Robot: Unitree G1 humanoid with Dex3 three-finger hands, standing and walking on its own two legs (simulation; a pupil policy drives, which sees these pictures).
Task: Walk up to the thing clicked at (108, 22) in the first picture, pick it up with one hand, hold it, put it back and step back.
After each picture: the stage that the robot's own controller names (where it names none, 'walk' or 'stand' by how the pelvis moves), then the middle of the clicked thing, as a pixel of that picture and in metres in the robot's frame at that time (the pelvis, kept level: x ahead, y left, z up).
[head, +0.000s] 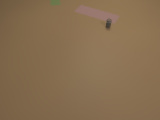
stand; (108, 23) +1.78 -0.42 -0.72
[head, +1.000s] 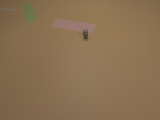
walk; (85, 34) +1.69 +0.02 -0.70
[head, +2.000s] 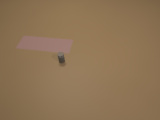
walk; (61, 57) +1.12 +0.28 -0.71
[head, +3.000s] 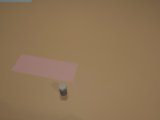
walk; (63, 89) +0.73 +0.20 -0.72
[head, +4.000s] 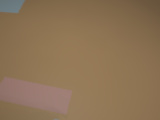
walk; out of the picture +0.46 +0.13 -0.70
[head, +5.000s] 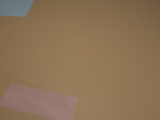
stand; out of the picture +0.38 +0.15 -0.72
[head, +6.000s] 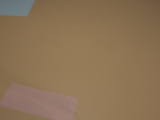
stand; out of the picture +0.37 +0.15 -0.72
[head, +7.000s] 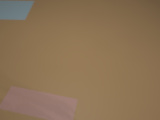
stand; out of the picture +0.38 +0.16 -0.73
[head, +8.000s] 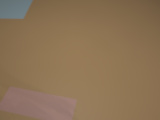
stand; out of the picture +0.36 +0.17 -0.73
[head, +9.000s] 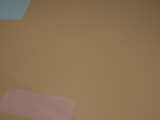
stand; out of the picture +0.36 +0.17 -0.73
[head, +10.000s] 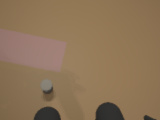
go down; (47, 87) +0.42 +0.15 -0.49
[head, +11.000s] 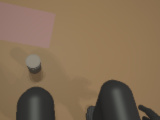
go down; (34, 64) +0.47 +0.17 -0.33
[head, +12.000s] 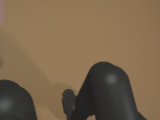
close in; out of the picture +0.46 +0.20 -0.25
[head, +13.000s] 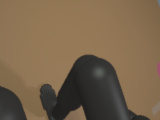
close; out of the picture +0.46 +0.23 -0.24
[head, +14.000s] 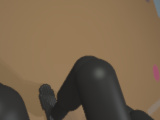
lift; out of the picture +0.43 +0.21 -0.24
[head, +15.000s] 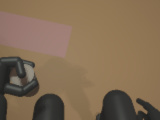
lift; (26, 81) +0.34 +0.19 -0.07
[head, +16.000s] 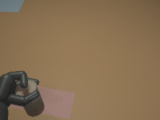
hold; (31, 98) +0.31 +0.18 +0.00
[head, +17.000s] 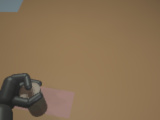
hold; (34, 100) +0.31 +0.17 -0.02
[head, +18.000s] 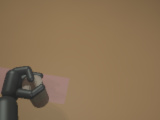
crouch; (36, 92) +0.34 +0.16 -0.05
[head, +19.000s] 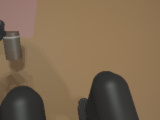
lower; (12, 45) +0.53 +0.18 -0.27
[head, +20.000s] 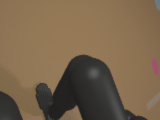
lower; out of the picture +0.55 +0.26 -0.27
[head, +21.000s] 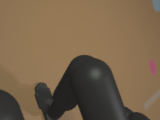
lower; out of the picture +0.54 +0.26 -0.27
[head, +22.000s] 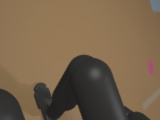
lower; out of the picture +0.54 +0.26 -0.27
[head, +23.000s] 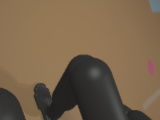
lower; out of the picture +0.55 +0.26 -0.27
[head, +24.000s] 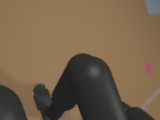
loosen; out of the picture +0.55 +0.25 -0.26
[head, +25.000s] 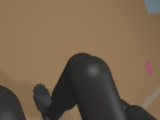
withdraw; out of the picture +0.55 +0.26 -0.26
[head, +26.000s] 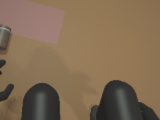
walk; (1, 37) +0.59 +0.37 -0.36
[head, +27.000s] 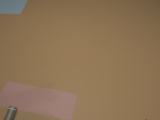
stand; (10, 115) +0.55 +0.52 -0.68
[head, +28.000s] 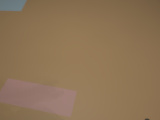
stand; out of the picture +0.59 +0.72 -0.69
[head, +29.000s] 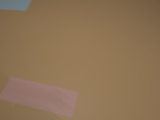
stand; out of the picture +0.61 +0.89 -0.72
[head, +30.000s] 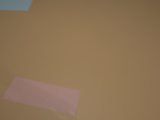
walk; out of the picture +0.65 +1.06 -0.75
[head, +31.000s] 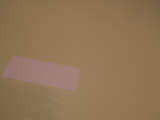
walk; out of the picture +0.72 +1.13 -0.73
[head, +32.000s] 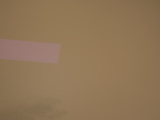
walk; out of the picture +0.77 +1.51 -0.72
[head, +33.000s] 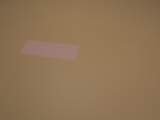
stand; out of the picture +1.25 +1.60 -0.73
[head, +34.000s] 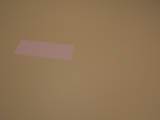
stand; out of the picture +1.20 +1.77 -0.75
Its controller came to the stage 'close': yes
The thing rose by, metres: 0.70
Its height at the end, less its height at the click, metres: -0.02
